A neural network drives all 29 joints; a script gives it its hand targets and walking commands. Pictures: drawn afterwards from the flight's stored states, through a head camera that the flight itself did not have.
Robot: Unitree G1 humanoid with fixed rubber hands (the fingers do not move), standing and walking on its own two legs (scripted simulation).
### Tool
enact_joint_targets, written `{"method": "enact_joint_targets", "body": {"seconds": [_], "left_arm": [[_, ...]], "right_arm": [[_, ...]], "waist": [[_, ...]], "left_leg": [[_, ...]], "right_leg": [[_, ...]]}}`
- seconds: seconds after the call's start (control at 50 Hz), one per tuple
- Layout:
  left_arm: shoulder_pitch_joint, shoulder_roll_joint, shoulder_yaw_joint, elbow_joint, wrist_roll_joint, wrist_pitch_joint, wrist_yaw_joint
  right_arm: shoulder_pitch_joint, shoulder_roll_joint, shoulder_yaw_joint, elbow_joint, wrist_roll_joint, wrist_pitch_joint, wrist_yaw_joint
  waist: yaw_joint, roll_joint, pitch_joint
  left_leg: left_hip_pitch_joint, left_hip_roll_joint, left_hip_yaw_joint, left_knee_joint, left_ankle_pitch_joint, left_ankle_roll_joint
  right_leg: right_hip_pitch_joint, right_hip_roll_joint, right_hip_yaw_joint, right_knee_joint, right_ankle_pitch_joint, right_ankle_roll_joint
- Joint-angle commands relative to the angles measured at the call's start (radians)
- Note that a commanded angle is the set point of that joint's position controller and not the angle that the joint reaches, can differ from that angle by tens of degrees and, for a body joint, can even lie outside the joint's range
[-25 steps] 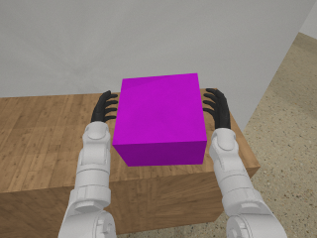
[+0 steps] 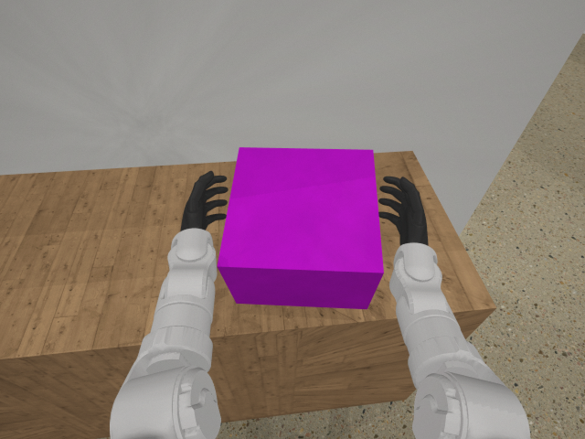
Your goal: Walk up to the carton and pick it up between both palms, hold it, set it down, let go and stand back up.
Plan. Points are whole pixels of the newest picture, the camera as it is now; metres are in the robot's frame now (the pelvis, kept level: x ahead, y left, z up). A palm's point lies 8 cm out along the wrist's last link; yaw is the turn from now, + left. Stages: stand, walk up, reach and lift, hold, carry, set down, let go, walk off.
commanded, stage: set down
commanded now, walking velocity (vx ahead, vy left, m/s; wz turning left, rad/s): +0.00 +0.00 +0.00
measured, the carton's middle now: (303, 228) +0.43 +0.00 +0.01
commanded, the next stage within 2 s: none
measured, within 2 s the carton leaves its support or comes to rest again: rests again in 1.26 s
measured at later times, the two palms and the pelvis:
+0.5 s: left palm (199, 242) +0.39 +0.17 +0.03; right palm (399, 249) +0.37 -0.14 +0.04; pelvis +0.00 +0.01 +0.00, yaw +0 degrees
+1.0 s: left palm (203, 248) +0.38 +0.16 +0.03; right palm (405, 258) +0.36 -0.15 +0.03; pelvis -0.02 +0.00 +0.00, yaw +0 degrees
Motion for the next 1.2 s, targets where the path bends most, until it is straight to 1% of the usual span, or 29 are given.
{"method": "enact_joint_targets", "body": {"seconds": [0.0,0.04,0.08,0.12,0.16,0.18,0.24,0.3,0.34,0.36,0.38,0.44,0.5,0.52,0.56,0.6,0.66,0.7,0.72,0.76,0.8,0.82,0.84,0.86,0.9,0.96,1.06,1.12,1.18], "left_arm": [[-0.520,-0.449,-0.270,-0.024,0.001,-0.077,-0.195],[-0.511,-0.440,-0.253,-0.015,0.004,-0.070,-0.207],[-0.505,-0.451,-0.261,-0.024,-0.002,-0.070,-0.210],[-0.512,-0.457,-0.271,-0.037,-0.003,-0.078,-0.206],[-0.538,-0.475,-0.303,-0.061,-0.020,-0.104,-0.192],[-0.547,-0.487,-0.321,-0.068,-0.026,-0.118,-0.182],[-0.569,-0.500,-0.344,-0.055,-0.023,-0.161,-0.153],[-0.581,-0.505,-0.348,-0.036,-0.016,-0.193,-0.132],[-0.591,-0.504,-0.341,-0.006,-0.013,-0.205,-0.125],[-0.594,-0.504,-0.334,0.007,-0.012,-0.212,-0.123],[-0.596,-0.506,-0.333,0.019,-0.014,-0.219,-0.121],[-0.607,-0.486,-0.286,0.074,0.000,-0.225,-0.123],[-0.623,-0.475,-0.250,0.107,0.010,-0.225,-0.128],[-0.628,-0.472,-0.239,0.115,0.014,-0.225,-0.130],[-0.634,-0.460,-0.210,0.131,0.027,-0.224,-0.132],[-0.640,-0.447,-0.185,0.151,0.039,-0.219,-0.135],[-0.642,-0.435,-0.149,0.169,0.056,-0.212,-0.140],[-0.647,-0.432,-0.140,0.160,0.059,-0.211,-0.141],[-0.655,-0.426,-0.133,0.160,0.063,-0.212,-0.140],[-0.661,-0.435,-0.138,0.146,0.068,-0.215,-0.135],[-0.653,-0.425,-0.120,0.161,0.080,-0.219,-0.132],[-0.654,-0.430,-0.120,0.157,0.082,-0.222,-0.131],[-0.650,-0.427,-0.114,0.157,0.084,-0.225,-0.130],[-0.650,-0.428,-0.111,0.156,0.087,-0.228,-0.129],[-0.649,-0.427,-0.114,0.149,0.091,-0.235,-0.126],[-0.645,-0.423,-0.104,0.158,0.101,-0.247,-0.126],[-0.646,-0.420,-0.099,0.167,0.103,-0.268,-0.129],[-0.631,-0.425,-0.103,0.176,0.103,-0.282,-0.128],[-0.619,-0.425,-0.100,0.198,0.112,-0.291,-0.127]], "right_arm": [[-0.517,0.475,0.281,-0.040,-0.092,-0.025,0.139],[-0.508,0.480,0.276,-0.041,-0.092,-0.023,0.133],[-0.505,0.477,0.282,-0.052,-0.084,-0.031,0.129],[-0.515,0.480,0.281,-0.070,-0.081,-0.046,0.128],[-0.532,0.494,0.288,-0.095,-0.078,-0.072,0.131],[-0.538,0.494,0.287,-0.087,-0.078,-0.084,0.133],[-0.552,0.493,0.277,-0.074,-0.096,-0.114,0.140],[-0.558,0.496,0.255,-0.057,-0.118,-0.123,0.145],[-0.562,0.493,0.231,-0.031,-0.137,-0.120,0.148],[-0.569,0.487,0.227,-0.027,-0.139,-0.120,0.151],[-0.575,0.488,0.219,-0.017,-0.147,-0.121,0.154],[-0.575,0.480,0.178,0.032,-0.177,-0.101,0.161],[-0.575,0.482,0.139,0.056,-0.200,-0.083,0.168],[-0.573,0.480,0.124,0.063,-0.208,-0.077,0.170],[-0.574,0.478,0.098,0.075,-0.218,-0.069,0.175],[-0.583,0.471,0.069,0.071,-0.233,-0.061,0.176],[-0.590,0.470,0.042,0.058,-0.244,-0.054,0.179],[-0.594,0.473,0.028,0.048,-0.248,-0.052,0.183],[-0.598,0.474,0.021,0.046,-0.249,-0.051,0.185],[-0.603,0.470,0.008,0.034,-0.255,-0.058,0.189],[-0.613,0.479,0.006,0.019,-0.264,-0.062,0.191],[-0.612,0.476,0.000,0.018,-0.265,-0.062,0.193],[-0.610,0.481,0.001,0.015,-0.270,-0.063,0.194],[-0.604,0.482,-0.003,0.018,-0.277,-0.063,0.194],[-0.604,0.487,-0.002,0.009,-0.282,-0.069,0.194],[-0.596,0.497,-0.004,0.014,-0.298,-0.074,0.192],[-0.583,0.512,-0.009,0.023,-0.316,-0.082,0.191],[-0.577,0.519,0.001,0.026,-0.324,-0.097,0.187],[-0.570,0.520,0.000,0.048,-0.328,-0.112,0.183]], "waist": [[-0.017,-0.023,-0.380],[-0.014,-0.023,-0.347],[-0.017,-0.007,-0.350],[-0.012,0.015,-0.376],[-0.008,0.034,-0.457],[-0.011,0.052,-0.485],[-0.009,0.075,-0.560],[-0.002,0.091,-0.605],[-0.007,0.086,-0.617],[-0.002,0.079,-0.625],[-0.003,0.073,-0.641],[-0.001,0.051,-0.605],[-0.008,0.036,-0.582],[-0.014,0.038,-0.571],[-0.012,0.037,-0.553],[-0.015,0.022,-0.533],[-0.012,0.025,-0.502],[-0.012,0.035,-0.497],[-0.008,0.041,-0.497],[-0.012,0.066,-0.520],[0.004,0.063,-0.524],[-0.001,0.064,-0.527],[0.003,0.058,-0.534],[-0.001,0.060,-0.540],[0.004,0.061,-0.553],[0.005,0.047,-0.569],[-0.002,0.029,-0.590],[-0.006,0.026,-0.613],[-0.009,0.020,-0.605]], "left_leg": [[0.004,-0.004,0.034,-0.020,0.334,-0.024],[-0.019,-0.008,0.035,-0.028,0.333,-0.018],[-0.014,-0.008,0.032,-0.023,0.364,-0.027],[0.007,-0.004,0.033,-0.005,0.410,-0.037],[0.028,0.001,0.031,0.020,0.473,-0.051],[0.044,0.007,0.027,0.033,0.511,-0.063],[0.095,0.021,0.018,0.065,0.584,-0.082],[0.131,0.033,0.012,0.091,0.612,-0.090],[0.137,0.039,0.007,0.096,0.605,-0.093],[0.131,0.042,0.005,0.100,0.604,-0.093],[0.137,0.044,0.002,0.102,0.604,-0.092],[0.100,0.040,0.005,0.083,0.528,-0.082],[0.067,0.036,0.010,0.062,0.465,-0.073],[0.061,0.035,0.008,0.054,0.443,-0.072],[0.058,0.033,0.012,0.043,0.416,-0.069],[0.047,0.032,0.016,0.033,0.387,-0.064],[0.024,0.030,0.020,0.016,0.342,-0.057],[0.009,0.028,0.022,0.010,0.323,-0.055],[0.005,0.027,0.024,0.009,0.317,-0.054],[0.027,0.029,0.024,0.013,0.332,-0.062],[0.019,0.027,0.029,0.014,0.324,-0.055],[0.013,0.029,0.028,0.012,0.319,-0.055],[0.005,0.028,0.032,0.013,0.314,-0.052],[-0.002,0.027,0.031,0.011,0.305,-0.051],[0.001,0.029,0.028,0.017,0.325,-0.052],[-0.009,0.029,0.028,0.022,0.325,-0.045],[-0.041,0.028,0.026,0.026,0.325,-0.036],[-0.042,0.028,0.021,0.041,0.374,-0.036],[-0.034,0.030,0.017,0.055,0.403,-0.039]], "right_leg": [[0.374,-0.043,0.018,0.104,0.637,0.073],[0.394,-0.050,0.024,0.109,0.664,0.077],[0.394,-0.052,0.021,0.115,0.689,0.075],[0.367,-0.047,0.018,0.116,0.690,0.068],[0.344,-0.039,0.011,0.122,0.703,0.060],[0.322,-0.036,0.006,0.124,0.706,0.053],[0.249,-0.022,-0.004,0.116,0.657,0.038],[0.164,-0.013,-0.008,0.106,0.602,0.028],[0.130,-0.008,-0.010,0.099,0.567,0.024],[0.118,-0.006,-0.009,0.101,0.559,0.023],[0.109,-0.003,-0.011,0.100,0.545,0.022],[0.098,-0.005,-0.009,0.094,0.495,0.022],[0.111,-0.008,-0.005,0.090,0.466,0.024],[0.105,-0.009,-0.005,0.089,0.448,0.023],[0.101,-0.011,-0.005,0.080,0.417,0.023],[0.102,-0.013,-0.005,0.075,0.393,0.025],[0.113,-0.018,-0.003,0.067,0.359,0.028],[0.113,-0.022,-0.001,0.065,0.337,0.026],[0.109,-0.024,-0.001,0.064,0.330,0.027],[0.089,-0.022,-0.006,0.061,0.310,0.022],[0.080,-0.024,-0.006,0.059,0.288,0.022],[0.080,-0.025,-0.005,0.060,0.289,0.022],[0.087,-0.028,-0.003,0.063,0.290,0.024],[0.084,-0.029,-0.004,0.065,0.287,0.025],[0.079,-0.029,-0.007,0.071,0.302,0.026],[0.085,-0.031,-0.002,0.077,0.312,0.027],[0.098,-0.035,0.002,0.096,0.361,0.034],[0.099,-0.035,0.000,0.112,0.422,0.039],[0.083,-0.032,-0.002,0.118,0.446,0.040]]}}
